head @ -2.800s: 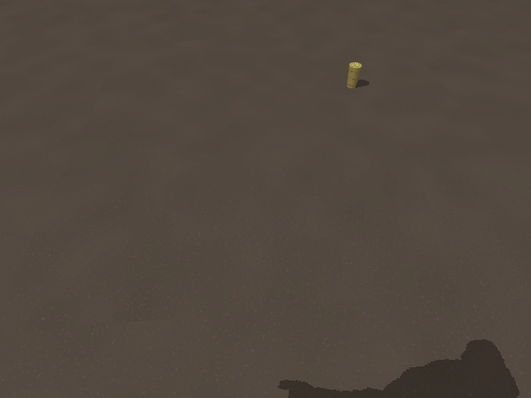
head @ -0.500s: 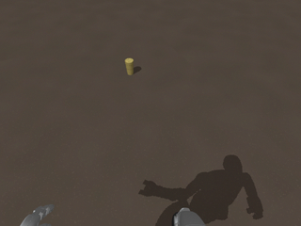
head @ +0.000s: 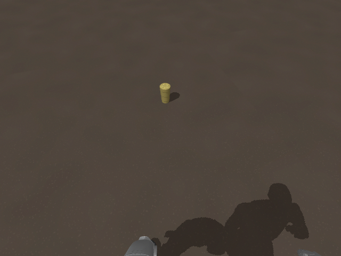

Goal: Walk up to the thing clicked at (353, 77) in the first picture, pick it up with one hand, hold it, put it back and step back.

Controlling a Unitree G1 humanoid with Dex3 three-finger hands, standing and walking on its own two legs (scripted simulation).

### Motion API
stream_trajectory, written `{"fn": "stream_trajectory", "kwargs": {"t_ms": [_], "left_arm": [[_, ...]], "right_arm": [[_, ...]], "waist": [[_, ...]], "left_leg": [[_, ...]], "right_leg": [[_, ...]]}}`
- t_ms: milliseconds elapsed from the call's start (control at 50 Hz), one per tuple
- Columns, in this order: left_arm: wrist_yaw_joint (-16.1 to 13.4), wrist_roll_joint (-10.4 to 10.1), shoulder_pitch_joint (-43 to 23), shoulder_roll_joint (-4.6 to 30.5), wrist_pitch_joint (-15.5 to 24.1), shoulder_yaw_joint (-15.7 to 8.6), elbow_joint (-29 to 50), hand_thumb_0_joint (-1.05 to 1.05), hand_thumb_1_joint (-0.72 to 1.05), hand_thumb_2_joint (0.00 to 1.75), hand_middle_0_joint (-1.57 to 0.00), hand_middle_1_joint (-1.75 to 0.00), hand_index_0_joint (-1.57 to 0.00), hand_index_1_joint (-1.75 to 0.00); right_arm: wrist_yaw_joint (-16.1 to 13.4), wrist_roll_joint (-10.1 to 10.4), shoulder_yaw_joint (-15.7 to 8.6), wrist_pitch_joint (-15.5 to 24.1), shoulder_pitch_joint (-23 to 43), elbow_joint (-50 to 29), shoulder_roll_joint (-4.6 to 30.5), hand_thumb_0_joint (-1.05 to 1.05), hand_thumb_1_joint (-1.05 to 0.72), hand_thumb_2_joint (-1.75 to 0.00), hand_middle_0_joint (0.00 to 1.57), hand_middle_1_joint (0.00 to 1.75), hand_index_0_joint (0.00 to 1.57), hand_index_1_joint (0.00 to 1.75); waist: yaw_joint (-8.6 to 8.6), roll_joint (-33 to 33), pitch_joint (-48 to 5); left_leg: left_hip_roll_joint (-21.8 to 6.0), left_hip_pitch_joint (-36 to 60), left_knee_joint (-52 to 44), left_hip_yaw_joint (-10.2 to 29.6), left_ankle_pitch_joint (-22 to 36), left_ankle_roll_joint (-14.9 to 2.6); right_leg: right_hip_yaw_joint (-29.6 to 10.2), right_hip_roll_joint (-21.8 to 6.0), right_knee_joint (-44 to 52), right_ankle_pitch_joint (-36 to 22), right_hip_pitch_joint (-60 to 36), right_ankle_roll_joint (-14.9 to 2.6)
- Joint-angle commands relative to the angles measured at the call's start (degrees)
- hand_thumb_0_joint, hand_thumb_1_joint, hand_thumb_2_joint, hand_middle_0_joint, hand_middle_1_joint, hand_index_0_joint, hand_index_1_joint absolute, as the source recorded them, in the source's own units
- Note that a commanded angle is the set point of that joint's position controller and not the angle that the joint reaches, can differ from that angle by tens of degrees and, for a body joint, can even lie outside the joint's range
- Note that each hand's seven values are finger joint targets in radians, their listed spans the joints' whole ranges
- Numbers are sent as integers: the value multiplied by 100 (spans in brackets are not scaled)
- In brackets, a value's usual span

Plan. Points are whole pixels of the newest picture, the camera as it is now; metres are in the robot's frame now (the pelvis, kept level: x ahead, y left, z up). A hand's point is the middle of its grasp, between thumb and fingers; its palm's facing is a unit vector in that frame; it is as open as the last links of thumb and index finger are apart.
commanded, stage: walk up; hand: left
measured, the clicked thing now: (165, 93) +1.38 +0.15 -0.69
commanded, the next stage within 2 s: none
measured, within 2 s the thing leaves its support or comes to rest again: neither
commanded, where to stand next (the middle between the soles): +1.04 +0.03 m, yaw -1 degrees
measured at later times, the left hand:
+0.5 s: hand (94, 171) +0.37 +0.29 -0.13, palm faces -0.09 -0.93 -0.35, open 7.4 cm
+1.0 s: hand (108, 138) +0.50 +0.27 -0.13, palm faces +0.04 -0.92 -0.39, open 7.4 cm
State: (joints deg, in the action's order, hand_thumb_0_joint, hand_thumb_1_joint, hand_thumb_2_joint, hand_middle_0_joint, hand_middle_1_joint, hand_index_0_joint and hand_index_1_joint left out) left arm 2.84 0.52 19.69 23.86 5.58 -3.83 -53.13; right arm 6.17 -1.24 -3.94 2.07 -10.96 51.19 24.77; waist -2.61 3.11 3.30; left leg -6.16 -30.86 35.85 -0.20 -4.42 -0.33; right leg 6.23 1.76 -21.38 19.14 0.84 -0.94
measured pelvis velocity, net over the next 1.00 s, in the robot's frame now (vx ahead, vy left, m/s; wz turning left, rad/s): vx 0.47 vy -0.01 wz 0.04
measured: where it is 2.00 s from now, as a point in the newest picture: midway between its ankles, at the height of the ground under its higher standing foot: (178, 153)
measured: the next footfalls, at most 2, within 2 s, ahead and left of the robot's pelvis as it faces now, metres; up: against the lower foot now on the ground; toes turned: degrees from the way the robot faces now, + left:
left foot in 0.06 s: +0.21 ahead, +0.14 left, +0.00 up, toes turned +5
right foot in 0.56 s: +0.47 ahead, -0.12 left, +0.00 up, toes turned -6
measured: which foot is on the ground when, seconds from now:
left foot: up 0.00-0.04, down 0.06-0.60, up 0.62-1.00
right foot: down 0.00-0.10, up 0.12-0.54, down 0.56-1.00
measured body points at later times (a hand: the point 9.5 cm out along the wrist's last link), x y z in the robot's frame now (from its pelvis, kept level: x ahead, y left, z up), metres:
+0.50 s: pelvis +0.26 +0.02 +0.00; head +0.28 +0.02 +0.45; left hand +0.37 +0.33 -0.11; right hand +0.27 -0.30 -0.12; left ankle +0.18 +0.13 -0.73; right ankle +0.42 -0.13 -0.71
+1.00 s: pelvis +0.47 -0.01 +0.00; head +0.49 -0.01 +0.45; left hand +0.50 +0.32 -0.10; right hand +0.56 -0.33 -0.11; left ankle +0.61 +0.15 -0.71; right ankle +0.43 -0.11 -0.73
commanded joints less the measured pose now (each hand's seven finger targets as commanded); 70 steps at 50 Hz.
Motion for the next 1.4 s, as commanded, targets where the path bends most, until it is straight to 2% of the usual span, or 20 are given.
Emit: {"fn": "stream_trajectory", "kwargs": {"t_ms": [0, 40, 80, 100, 200, 300, 480, 540, 580, 600, 680, 720, 880, 1000, 1040, 1060, 1100, 1120, 1220, 1380], "left_arm": [[-116, 12, -517, 1678, 156, -425, 577, 0, 90, 90, -20, -30, -20, -30], [-147, -24, -311, 1347, 81, -289, 617, 0, 90, 90, -20, -30, -20, -30], [-145, -159, 410, 787, 23, -95, 616, 0, 90, 90, -20, -30, -20, -30], [-234, -97, 146, 1400, -8, -179, 513, 0, 90, 90, -20, -30, -20, -30], [-63, -166, 78, 1219, -50, -123, 277, 0, 90, 90, -20, -30, -20, -30], [76, -74, -424, 1059, -128, -120, 469, 0, 90, 90, -20, -30, -20, -30], [128, -27, -1115, 914, -94, -208, 519, 0, 90, 90, -20, -30, -20, -30], [12, 9, -106, 1261, -4, -379, 223, 0, 90, 90, -20, -30, -20, -30], [-106, 3, 650, 2012, 59, -582, 229, 0, 90, 90, -20, -30, -20, -30], [-133, -92, 349, 2023, 33, -580, 275, 0, 90, 90, -20, -30, -20, -30], [-195, -132, -380, 1343, 65, -324, 458, 0, 90, 90, -20, -30, -20, -30], [-168, -100, -548, 1263, 103, -290, 525, 0, 90, 90, -20, -30, -20, -30], [-144, 29, -264, 1426, 160, -409, 681, 0, 90, 90, -20, -30, -20, -30], [-150, 0, -86, 1500, 92, -394, 679, 0, 90, 90, -20, -30, -20, -30], [-169, -22, -167, 1498, 46, -348, 703, 0, 90, 90, -20, -30, -20, -30], [-180, -23, -96, 1267, 25, -247, 755, 0, 90, 90, -20, -30, -20, -30], [-181, -144, 469, 757, -49, -110, 762, 0, 90, 90, -20, -30, -20, -30], [-249, -53, 209, 1338, -104, -199, 655, 0, 90, 90, -20, -30, -20, -30], [-122, -147, 296, 1104, -137, -151, 433, 0, 90, 90, -20, -30, -20, -30], [90, -5, -343, 1027, -179, -219, 511, 0, 90, 90, -20, -30, -20, -30]], "right_arm": [[-49, 16, -362, 235, 94, -440, 921, 0, -90, -90, 20, 30, 20, 30], [-150, -114, -515, 299, -1018, -71, 1298, 0, -90, -90, 20, 30, 20, 30], [-299, -137, -689, 357, -1428, -214, 1932, 0, -90, -90, 20, 30, 20, 30], [-295, 81, -720, 339, -1231, -248, 1945, 0, -90, -90, 20, 30, 20, 30], [-406, 216, -336, 432, -589, -336, 1201, 0, -90, -90, 20, 30, 20, 30], [-393, 147, -343, 523, -509, -487, 1229, 0, -90, -90, 20, 30, 20, 30], [-403, 111, -385, 360, -661, -540, 1317, 0, -90, -90, 20, 30, 20, 30], [-428, 102, -261, 338, -776, -631, 1039, 0, -90, -90, 20, 30, 20, 30], [-416, 162, -116, 317, -1348, -658, 769, 0, -90, -90, 20, 30, 20, 30], [-499, 131, -218, 261, -1150, -508, 1280, 0, -90, -90, 20, 30, 20, 30], [-425, 237, -171, 212, -1056, -265, 955, 0, -90, -90, 20, 30, 20, 30], [-373, 137, -182, 111, -1230, -158, 882, 0, -90, -90, 20, 30, 20, 30], [-168, -8, -255, 64, -103, -472, 864, 0, -90, -90, 20, 30, 20, 30], [-131, -13, -263, 192, 213, -579, 847, 0, -90, -90, 20, 30, 20, 30], [-177, -38, -323, 229, -331, -420, 932, 0, -90, -90, 20, 30, 20, 30], [-240, -106, -426, 263, -1097, -187, 1204, 0, -90, -90, 20, 30, 20, 30], [-382, -90, -613, 311, -1516, -341, 1927, 0, -90, -90, 20, 30, 20, 30], [-373, 114, -641, 279, -1387, -358, 1891, 0, -90, -90, 20, 30, 20, 30], [-460, 172, -314, 344, -694, -525, 1197, 0, -90, -90, 20, 30, 20, 30], [-386, 83, -400, 390, -468, -744, 1420, 0, -90, -90, 20, 30, 20, 30]], "waist": [[304, -726, -233], [795, 292, -889], [770, 1706, -1344], [813, 1163, -1260], [308, 303, -153], [303, 443, 165], [381, 333, -47], [-184, -564, -670], [-360, -1922, -1304], [-361, -1468, -1172], [175, -1064, -217], [313, -1130, -91], [10, -871, 338], [-24, -786, -56], [329, -451, -235], [684, 190, -711], [702, 1580, -1101], [774, 974, -996], [316, 444, -87], [347, 667, 550]], "left_leg": [[38, 1375, -427, -162, -9, -266], [334, 3057, -741, -213, -616, -539], [-1618, 4698, -1715, 3569, -2293, -1258], [-1877, 4518, -1987, 4027, -2545, -1695], [-749, 2389, -2151, 946, 270, -596], [-853, 2373, -2499, 448, 282, -1193], [-698, 2448, -1655, 53, 717, -942], [-210, 1735, 429, -352, 924, -649], [917, -402, 2949, -308, -2421, -257], [528, -572, 3396, 120, -2604, -289], [313, 124, 2862, 707, -1335, -269], [344, 426, 2603, 527, -1036, -160], [80, -192, 694, 399, -362, 123], [109, 803, -328, -169, -418, -183], [343, 1784, -712, -332, -395, -316], [396, 2826, -756, -136, -681, -503], [-1611, 4303, -1823, 3620, -1850, -1318], [-1810, 4080, -1902, 3749, -1868, -1638], [-854, 2252, -1864, 922, 562, -1078], [-907, 1429, -2606, 576, -1992, -1249]], "right_leg": [[-860, -1735, 264, -1706, 687, -850], [-356, -1116, -2006, -2314, 1162, -580], [-397, 238, -4552, 1000, 3662, -132], [-848, -212, -4977, 1072, 3922, -300], [-1175, -665, -3974, -407, 2883, -90], [-767, -885, -2947, -769, 3263, 135], [-217, -551, -1124, -1383, 1902, -118], [-234, -401, -680, -838, -97, -345], [-4080, -2718, 375, -227, -1826, -1137], [-4468, -2943, 431, 79, -1424, -1540], [-1664, -1615, 547, -1619, 528, -647], [-1125, -1407, 680, -1666, 1074, -717], [-891, -1684, 1117, -191, 816, -902], [-729, -1795, 169, -1809, 477, -924], [-513, -1601, -712, -2239, 806, -789], [-273, -1241, -2030, -2442, 1155, -616], [-218, 204, -4365, 1099, 3565, -133], [-739, -286, -4723, 1261, 3659, -254], [-1007, -630, -4063, 19, 2826, -119], [-595, -936, -2128, -829, 2592, 127]]}}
